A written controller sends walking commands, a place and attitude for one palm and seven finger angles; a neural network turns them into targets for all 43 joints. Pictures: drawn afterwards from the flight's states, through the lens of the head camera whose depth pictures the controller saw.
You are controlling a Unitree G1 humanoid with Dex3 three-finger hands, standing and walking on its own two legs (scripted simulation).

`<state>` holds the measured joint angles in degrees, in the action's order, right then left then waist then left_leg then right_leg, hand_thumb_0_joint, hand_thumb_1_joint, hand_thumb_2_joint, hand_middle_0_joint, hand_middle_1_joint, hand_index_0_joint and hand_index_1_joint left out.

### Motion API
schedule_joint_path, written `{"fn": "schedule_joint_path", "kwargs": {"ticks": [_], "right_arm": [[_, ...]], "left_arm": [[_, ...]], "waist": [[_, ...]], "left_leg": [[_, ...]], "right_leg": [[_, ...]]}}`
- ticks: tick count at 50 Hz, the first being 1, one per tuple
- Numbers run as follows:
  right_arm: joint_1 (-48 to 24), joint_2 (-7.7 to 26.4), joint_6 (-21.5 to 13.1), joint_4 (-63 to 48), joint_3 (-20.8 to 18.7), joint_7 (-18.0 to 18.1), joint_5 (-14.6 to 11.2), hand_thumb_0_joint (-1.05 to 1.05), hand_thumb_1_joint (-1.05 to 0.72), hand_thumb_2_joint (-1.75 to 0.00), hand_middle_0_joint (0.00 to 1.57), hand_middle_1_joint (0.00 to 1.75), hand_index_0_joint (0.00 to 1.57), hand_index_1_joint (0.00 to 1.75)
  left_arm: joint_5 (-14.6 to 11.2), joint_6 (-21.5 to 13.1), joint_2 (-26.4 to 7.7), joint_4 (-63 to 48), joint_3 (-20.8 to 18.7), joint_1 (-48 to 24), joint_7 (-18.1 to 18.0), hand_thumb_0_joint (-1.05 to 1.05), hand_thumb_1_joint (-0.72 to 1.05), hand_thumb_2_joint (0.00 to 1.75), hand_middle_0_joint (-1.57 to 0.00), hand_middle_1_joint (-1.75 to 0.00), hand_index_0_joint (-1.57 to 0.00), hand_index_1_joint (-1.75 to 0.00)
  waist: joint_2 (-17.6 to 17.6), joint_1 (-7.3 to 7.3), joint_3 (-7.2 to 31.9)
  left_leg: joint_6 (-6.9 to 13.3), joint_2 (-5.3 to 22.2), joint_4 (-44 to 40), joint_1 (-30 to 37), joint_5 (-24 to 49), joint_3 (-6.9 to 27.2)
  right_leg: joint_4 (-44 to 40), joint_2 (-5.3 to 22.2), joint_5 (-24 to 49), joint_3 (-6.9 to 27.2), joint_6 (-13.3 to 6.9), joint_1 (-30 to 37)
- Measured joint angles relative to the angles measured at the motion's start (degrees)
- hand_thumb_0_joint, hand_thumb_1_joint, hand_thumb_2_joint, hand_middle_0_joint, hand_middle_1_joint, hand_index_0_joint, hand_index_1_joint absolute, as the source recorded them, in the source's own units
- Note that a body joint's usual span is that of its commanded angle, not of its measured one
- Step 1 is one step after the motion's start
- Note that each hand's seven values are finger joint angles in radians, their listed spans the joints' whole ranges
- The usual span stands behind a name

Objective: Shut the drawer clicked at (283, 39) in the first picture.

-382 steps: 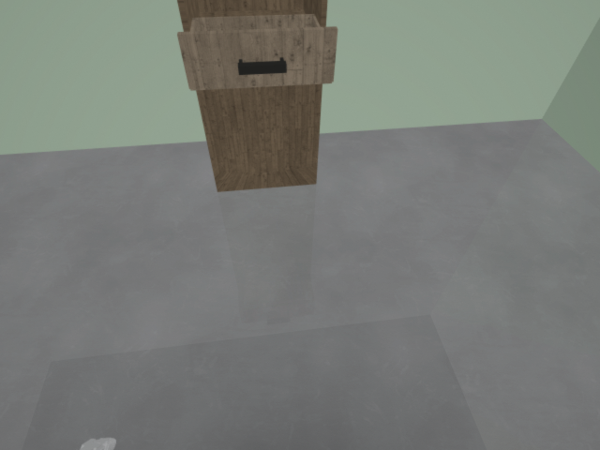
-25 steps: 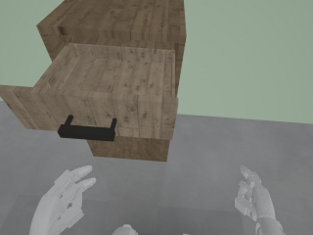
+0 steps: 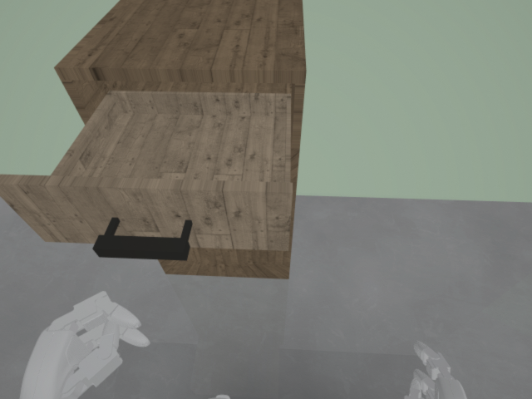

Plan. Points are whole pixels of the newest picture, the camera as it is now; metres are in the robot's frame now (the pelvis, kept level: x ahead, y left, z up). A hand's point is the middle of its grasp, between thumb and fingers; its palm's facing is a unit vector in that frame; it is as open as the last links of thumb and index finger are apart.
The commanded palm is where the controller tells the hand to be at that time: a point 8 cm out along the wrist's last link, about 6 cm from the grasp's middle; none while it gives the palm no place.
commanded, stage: raise the hand and make a fist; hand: left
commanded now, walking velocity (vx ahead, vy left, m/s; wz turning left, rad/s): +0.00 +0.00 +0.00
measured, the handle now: (146, 236) +0.35 +0.21 +0.05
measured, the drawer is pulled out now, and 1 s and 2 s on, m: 0.29 0.29 0.29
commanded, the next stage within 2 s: bring the fist close to the handle in 1.00 s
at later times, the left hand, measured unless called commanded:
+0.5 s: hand (108, 339) +0.17 +0.18 +0.13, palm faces +0.00 -1.00 -0.07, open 3.2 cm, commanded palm +0.14 +0.23 +0.14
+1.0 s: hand (103, 337) +0.17 +0.18 +0.14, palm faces +0.04 -0.99 -0.10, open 3.3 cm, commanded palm +0.13 +0.23 +0.15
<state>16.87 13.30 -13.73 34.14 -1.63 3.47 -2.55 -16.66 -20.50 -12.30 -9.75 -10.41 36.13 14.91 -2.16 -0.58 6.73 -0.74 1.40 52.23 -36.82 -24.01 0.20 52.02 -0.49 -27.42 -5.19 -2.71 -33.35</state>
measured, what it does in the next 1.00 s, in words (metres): stands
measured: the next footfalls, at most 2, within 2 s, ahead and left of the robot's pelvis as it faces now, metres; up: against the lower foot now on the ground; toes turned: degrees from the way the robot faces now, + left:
none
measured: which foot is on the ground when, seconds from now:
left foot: down 0.00-1.00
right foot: down 0.00-1.00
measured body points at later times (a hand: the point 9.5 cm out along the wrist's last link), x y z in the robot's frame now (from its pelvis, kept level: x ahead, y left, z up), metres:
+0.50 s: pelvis +0.01 +0.03 +0.01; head +0.00 +0.02 +0.46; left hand +0.17 +0.23 +0.13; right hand +0.22 -0.17 -0.03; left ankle +0.02 +0.13 -0.69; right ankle -0.01 -0.09 -0.69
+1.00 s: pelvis +0.01 +0.00 +0.02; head -0.01 -0.01 +0.47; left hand +0.16 +0.23 +0.15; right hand +0.20 -0.22 -0.04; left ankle +0.02 +0.13 -0.69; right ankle -0.01 -0.09 -0.69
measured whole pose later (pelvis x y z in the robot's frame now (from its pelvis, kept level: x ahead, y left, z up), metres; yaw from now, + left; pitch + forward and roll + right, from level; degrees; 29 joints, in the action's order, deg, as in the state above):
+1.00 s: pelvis +0.01 +0.00 +0.02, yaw +1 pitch +3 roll -1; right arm 15.2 13.8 -16.8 31.8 1.6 3.0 -3.6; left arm -15.2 -8.4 -13.6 -25.0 -7.5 38.0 11.0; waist -3.4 1.7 6.4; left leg -0.3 1.2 44.8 -25.2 -22.2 0.6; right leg 43.1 -0.7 -24.9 -5.5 -2.3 -21.0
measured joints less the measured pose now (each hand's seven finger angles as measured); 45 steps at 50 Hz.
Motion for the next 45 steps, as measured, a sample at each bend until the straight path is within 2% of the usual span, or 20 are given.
{"fn": "schedule_joint_path", "kwargs": {"ticks": [4, 9, 22, 29, 37, 40, 45], "right_arm": [[-1.0, 1.1, -1.1, -0.5, -0.5, 0.0, 0.0, 0.02, -0.9, -0.9, 0.2, 0.3, 0.2, 0.3], [-3.1, 0.5, -1.6, -2.2, 0.1, -0.5, 0.0, 0.02, -0.9, -0.9, 0.2, 0.3, 0.2, 0.3], [-4.4, -2.2, 0.6, -6.7, 4.5, -2.0, 0.0, 0.01, -0.9, -0.9, 0.2, 0.3, 0.2, 0.3], [-2.7, -1.5, 0.7, -5.8, 5.3, -1.9, -0.2, 0.01, -0.9, -0.9, 0.2, 0.3, 0.2, 0.3], [-1.3, -0.5, 0.0, -3.9, 4.4, -1.4, -0.7, 0.02, -0.9, -0.9, 0.2, 0.3, 0.2, 0.3], [-1.1, -0.2, -0.5, -3.7, 4.0, -1.0, -0.9, 0.02, -0.9, -0.9, 0.2, 0.3, 0.2, 0.3], [-1.2, 0.3, -2.0, -3.1, 3.4, -0.8, -0.9, 0.02, -0.9, -0.9, 0.2, 0.3, 0.2, 0.3]], "left_arm": [[0.9, -0.6, 0.4, -2.5, 2.3, 1.5, -0.4, 0.02, 0.9, 0.9, -1.01, -1.18, -1.01, -1.18], [2.2, 0.5, 0.6, -6.6, 4.7, 1.9, -2.1, 0.02, 0.9, 0.9, -1.11, -1.28, -1.11, -1.28], [4.5, 10.2, 0.8, -15.4, 8.0, 1.8, -5.4, 0.02, 0.9, 0.9, -1.34, -1.54, -1.34, -1.54], [4.3, 13.4, -0.1, -18.2, 7.5, 1.1, -6.2, 0.02, 0.9, 0.9, -1.38, -1.58, -1.38, -1.58], [3.4, 15.4, -0.2, -18.8, 6.1, 1.8, -5.7, 0.02, 0.9, 0.9, -1.4, -1.6, -1.4, -1.6], [3.0, 15.5, -0.5, -18.0, 5.4, 2.4, -5.6, 0.02, 0.9, 0.9, -1.4, -1.6, -1.4, -1.6], [2.3, 13.6, -0.9, -17.0, 4.4, 2.7, -5.2, 0.02, 0.9, 0.9, -1.4, -1.6, -1.4, -1.6]], "waist": [[0.1, 0.68, -0.4], [0.2, 1.15, -0.2], [-0.7, 2.48, 0.5], [-1.0, 2.52, -0.1], [-1.1, 1.91, 0.1], [-1.0, 1.81, 0.0], [-1.1, 1.96, -0.3]], "left_leg": [[0.6, -0.3, 0.0, 0.3, -0.2, 0.1], [1.2, -0.7, -0.2, 1.6, -0.5, 0.0], [2.1, -1.3, -2.4, 6.2, -0.3, -0.1], [2.0, -1.3, -3.8, 8.2, 0.2, 0.0], [1.6, -1.0, -6.4, 10.7, 1.1, -0.4], [1.4, -0.8, -6.9, 11.2, 1.4, -0.4], [0.9, -0.5, -7.1, 11.3, 1.6, 0.0]], "right_leg": [[-0.6, 0.3, 0.1, -0.1, 0.5, 0.7], [-1.4, 0.6, 0.2, 0.0, 1.0, 2.3], [-4.6, 1.0, 0.9, 0.1, 2.0, 7.4], [-6.2, 1.0, 1.5, 0.0, 1.9, 9.5], [-8.1, 0.7, 2.3, 0.4, 1.6, 11.5], [-8.5, 0.5, 2.4, 0.4, 1.3, 11.8], [-8.6, 0.1, 2.5, 0.1, 0.9, 12.0]]}}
